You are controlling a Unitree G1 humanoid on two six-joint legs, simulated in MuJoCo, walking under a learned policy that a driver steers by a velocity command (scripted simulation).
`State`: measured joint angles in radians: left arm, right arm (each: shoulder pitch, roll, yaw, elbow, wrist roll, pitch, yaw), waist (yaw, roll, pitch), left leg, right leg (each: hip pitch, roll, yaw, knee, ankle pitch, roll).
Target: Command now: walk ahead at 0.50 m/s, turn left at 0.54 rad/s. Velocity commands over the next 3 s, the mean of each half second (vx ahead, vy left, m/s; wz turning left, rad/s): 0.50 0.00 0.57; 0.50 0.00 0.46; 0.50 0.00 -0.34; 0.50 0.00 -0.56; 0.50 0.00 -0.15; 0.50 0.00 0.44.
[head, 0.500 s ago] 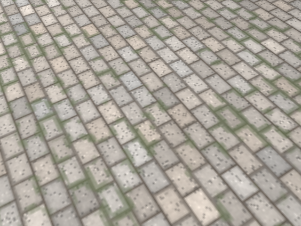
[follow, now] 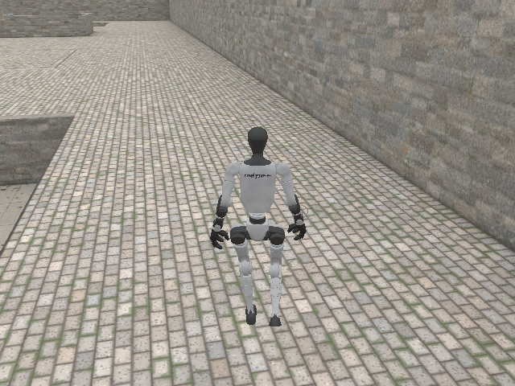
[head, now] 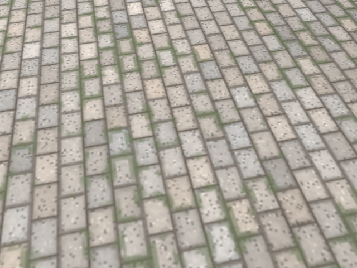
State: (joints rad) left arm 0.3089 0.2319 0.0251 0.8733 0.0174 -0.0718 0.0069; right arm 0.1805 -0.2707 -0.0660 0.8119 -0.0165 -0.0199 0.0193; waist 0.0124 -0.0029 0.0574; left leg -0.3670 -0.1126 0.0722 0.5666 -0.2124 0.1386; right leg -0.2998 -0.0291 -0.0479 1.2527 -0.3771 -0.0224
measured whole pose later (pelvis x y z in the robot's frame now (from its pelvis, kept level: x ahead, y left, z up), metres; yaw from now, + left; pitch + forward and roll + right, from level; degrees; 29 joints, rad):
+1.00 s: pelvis +0.49 +0.10 +0.00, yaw +31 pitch +1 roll -1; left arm 0.41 0.23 0.03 0.90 0.00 -0.04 0.00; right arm 0.07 -0.24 -0.03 0.73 -0.05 -0.04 0.03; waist 0.06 0.00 0.06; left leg -0.41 -0.03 0.08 0.59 -0.20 0.10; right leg -0.20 -0.07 -0.09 1.03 -0.47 -0.02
